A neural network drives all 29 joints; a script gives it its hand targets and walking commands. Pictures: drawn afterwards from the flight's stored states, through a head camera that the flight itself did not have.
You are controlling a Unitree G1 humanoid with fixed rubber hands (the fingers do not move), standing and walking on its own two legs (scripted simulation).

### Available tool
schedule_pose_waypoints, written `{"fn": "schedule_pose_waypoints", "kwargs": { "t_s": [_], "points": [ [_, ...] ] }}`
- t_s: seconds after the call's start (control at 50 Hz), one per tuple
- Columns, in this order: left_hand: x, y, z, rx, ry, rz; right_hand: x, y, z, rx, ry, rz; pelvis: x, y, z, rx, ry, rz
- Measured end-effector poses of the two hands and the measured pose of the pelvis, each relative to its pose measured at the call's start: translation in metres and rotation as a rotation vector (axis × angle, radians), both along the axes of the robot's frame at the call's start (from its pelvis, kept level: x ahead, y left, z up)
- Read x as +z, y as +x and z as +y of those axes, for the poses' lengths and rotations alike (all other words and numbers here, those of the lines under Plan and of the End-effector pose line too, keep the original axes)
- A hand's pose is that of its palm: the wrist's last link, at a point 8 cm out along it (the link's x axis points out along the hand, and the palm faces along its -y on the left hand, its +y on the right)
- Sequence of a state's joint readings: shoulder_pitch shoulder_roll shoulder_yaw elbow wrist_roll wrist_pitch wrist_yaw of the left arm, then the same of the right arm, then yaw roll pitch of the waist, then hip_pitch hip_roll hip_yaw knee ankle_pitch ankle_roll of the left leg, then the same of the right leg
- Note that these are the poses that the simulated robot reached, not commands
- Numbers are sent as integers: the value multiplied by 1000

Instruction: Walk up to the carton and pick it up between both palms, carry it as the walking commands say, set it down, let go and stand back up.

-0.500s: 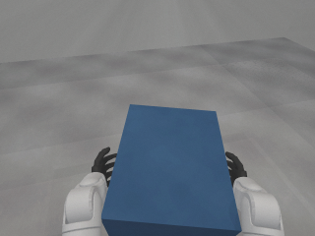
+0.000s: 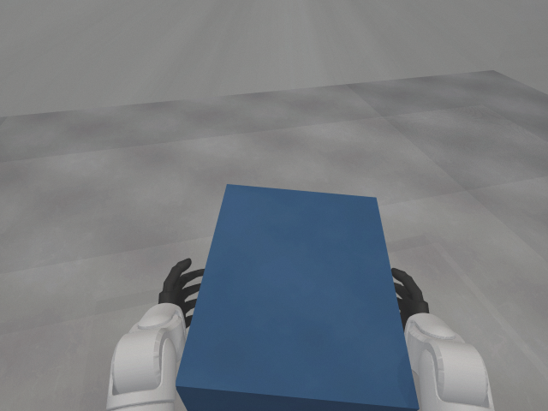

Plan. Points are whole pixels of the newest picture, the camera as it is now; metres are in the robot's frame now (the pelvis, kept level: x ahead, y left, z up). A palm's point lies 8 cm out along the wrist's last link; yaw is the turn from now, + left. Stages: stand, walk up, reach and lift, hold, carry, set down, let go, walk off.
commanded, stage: carry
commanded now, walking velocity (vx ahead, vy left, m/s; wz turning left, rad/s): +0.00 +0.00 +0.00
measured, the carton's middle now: (290, 318) +0.29 +0.00 +0.01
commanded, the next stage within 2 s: hold in 0.96 s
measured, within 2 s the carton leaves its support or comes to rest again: neither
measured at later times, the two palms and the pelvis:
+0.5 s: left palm (174, 310) +0.27 +0.16 +0.06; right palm (409, 316) +0.27 -0.17 +0.06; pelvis +0.01 +0.00 +0.00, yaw +0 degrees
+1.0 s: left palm (173, 316) +0.27 +0.16 +0.05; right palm (407, 321) +0.26 -0.16 +0.05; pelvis +0.01 +0.00 +0.00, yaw +0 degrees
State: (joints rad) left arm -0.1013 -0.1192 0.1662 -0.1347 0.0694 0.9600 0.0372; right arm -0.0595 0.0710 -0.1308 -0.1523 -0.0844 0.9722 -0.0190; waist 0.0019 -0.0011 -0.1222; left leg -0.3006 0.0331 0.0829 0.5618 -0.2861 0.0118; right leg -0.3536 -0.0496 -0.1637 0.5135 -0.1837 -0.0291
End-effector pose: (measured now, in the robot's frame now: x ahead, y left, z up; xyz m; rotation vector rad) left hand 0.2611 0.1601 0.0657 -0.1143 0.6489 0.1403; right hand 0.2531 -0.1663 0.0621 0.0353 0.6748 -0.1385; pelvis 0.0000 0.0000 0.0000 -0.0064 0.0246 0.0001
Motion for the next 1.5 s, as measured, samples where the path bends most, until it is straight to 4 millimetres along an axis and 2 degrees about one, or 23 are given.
{"fn": "schedule_pose_waypoints", "kwargs": {
  "t_s": [0.06,0.12,0.22,0.3,0.34,0.42,0.5,0.58,0.68,0.74,0.78,0.86,0.9,0.98,1.08,1.12,1.3,1.5],
  "points": [
    [-5,-1,-2,-1,2,20,-4,0,-2,2,-1,21,0,-1,-1,-1,4,3],
    [-15,0,-3,-6,16,57,-17,0,-4,5,6,57,1,0,-2,-2,2,4],
    [-1,0,-3,1,6,-4,-1,1,-4,-2,-2,-3,0,-1,-1,-2,-1,12],
    [-14,8,0,-12,38,39,-17,9,-2,9,7,39,1,4,-2,0,0,21],
    [-7,3,1,-7,36,13,-9,7,0,23,-15,13,1,6,-2,1,0,15],
    [-15,8,2,7,11,13,-14,13,0,12,2,11,1,8,-2,5,-2,11],
    [-7,8,1,13,9,-23,-4,13,0,3,-8,-24,1,9,-3,0,1,10],
    [-11,10,0,12,-2,0,-4,15,-1,-1,-14,-2,1,11,-3,4,-1,17],
    [-28,12,-1,-18,15,46,-22,15,-2,10,-27,45,1,13,-2,-1,-1,9],
    [-8,7,-1,-2,12,-30,-3,9,-1,4,-31,-31,0,11,-1,3,-4,8],
    [-2,11,0,13,-6,-52,1,13,-1,-13,0,-53,0,9,-1,0,-4,12],
    [-15,14,1,-13,23,5,-12,15,0,5,-13,3,1,12,0,0,-3,17],
    [-13,7,2,-12,22,7,-8,9,1,12,-37,5,0,11,1,1,-5,9],
    [-13,5,4,-3,16,2,-8,8,3,-6,-10,0,0,8,3,0,-4,1],
    [-37,-2,9,-39,54,63,-33,3,7,23,-34,61,5,2,5,32,-7,-105],
    [-41,-7,10,-45,68,66,-37,-1,9,34,-44,62,5,0,6,43,-6,-117],
    [-17,12,5,-69,102,-30,-25,7,4,12,-34,-35,5,-8,12,57,-1,-137],
    [-29,9,5,-75,69,14,-26,5,3,-14,-15,11,5,-8,11,67,-2,-179]
  ]
}}
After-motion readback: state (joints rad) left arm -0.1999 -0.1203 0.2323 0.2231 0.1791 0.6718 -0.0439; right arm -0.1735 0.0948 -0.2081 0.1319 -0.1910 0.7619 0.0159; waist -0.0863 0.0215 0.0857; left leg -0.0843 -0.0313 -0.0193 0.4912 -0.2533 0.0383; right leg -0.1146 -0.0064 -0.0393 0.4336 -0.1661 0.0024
